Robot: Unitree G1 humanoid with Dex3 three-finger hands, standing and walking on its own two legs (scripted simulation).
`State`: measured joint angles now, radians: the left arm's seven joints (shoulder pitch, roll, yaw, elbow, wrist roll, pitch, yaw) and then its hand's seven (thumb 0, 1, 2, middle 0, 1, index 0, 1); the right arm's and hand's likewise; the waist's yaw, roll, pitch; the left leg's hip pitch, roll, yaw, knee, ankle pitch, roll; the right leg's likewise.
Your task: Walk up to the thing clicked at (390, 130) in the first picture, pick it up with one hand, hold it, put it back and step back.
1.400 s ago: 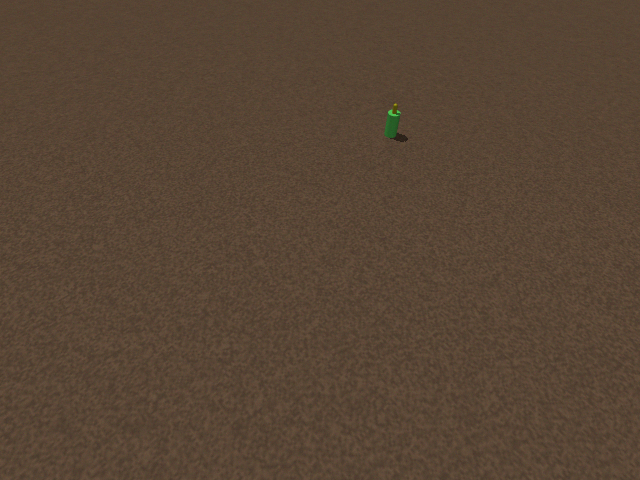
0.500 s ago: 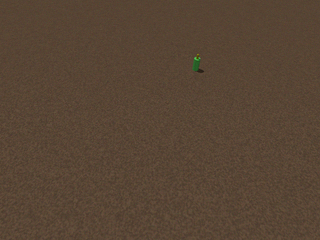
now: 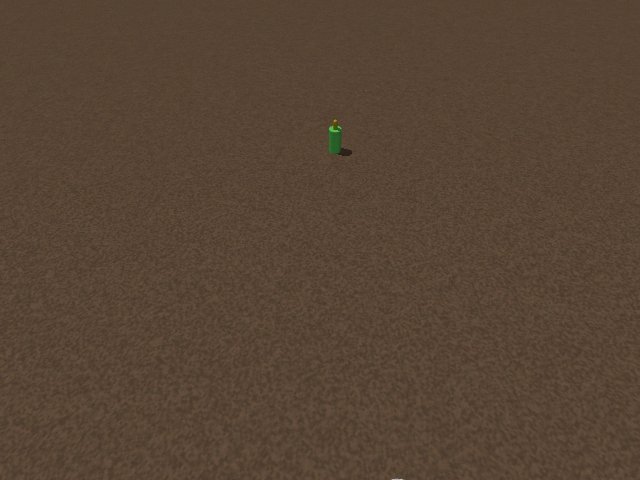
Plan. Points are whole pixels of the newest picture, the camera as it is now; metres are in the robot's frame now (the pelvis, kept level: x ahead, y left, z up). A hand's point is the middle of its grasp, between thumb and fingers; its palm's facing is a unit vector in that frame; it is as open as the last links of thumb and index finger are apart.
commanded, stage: walk up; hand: left
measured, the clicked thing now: (335, 135) +1.87 -0.06 -0.68
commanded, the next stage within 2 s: none
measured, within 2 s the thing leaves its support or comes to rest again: neither
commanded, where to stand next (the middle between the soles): +1.53 -0.26 m, yaw -11 degrees
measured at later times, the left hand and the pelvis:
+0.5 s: hand (193, 399) +0.28 +0.21 -0.16, palm faces -0.08 -0.94 -0.32, open 7.4 cm; pelvis +0.25 -0.06 -0.01, yaw -6 degrees
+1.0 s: hand (269, 197) +0.74 +0.13 -0.13, palm faces -0.25 -0.88 -0.41, open 7.4 cm; pelvis +0.55 -0.12 -0.03, yaw -11 degrees
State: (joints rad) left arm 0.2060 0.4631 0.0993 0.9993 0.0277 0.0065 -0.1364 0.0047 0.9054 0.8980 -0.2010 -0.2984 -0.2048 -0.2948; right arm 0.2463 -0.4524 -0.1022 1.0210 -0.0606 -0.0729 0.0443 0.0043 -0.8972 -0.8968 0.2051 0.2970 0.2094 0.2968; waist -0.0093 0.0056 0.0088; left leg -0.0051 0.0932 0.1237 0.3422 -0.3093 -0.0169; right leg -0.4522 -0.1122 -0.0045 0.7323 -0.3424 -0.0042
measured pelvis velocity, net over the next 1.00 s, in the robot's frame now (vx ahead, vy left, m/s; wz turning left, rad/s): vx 0.55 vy -0.12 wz -0.20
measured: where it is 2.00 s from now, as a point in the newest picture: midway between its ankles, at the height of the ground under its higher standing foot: (369, 276)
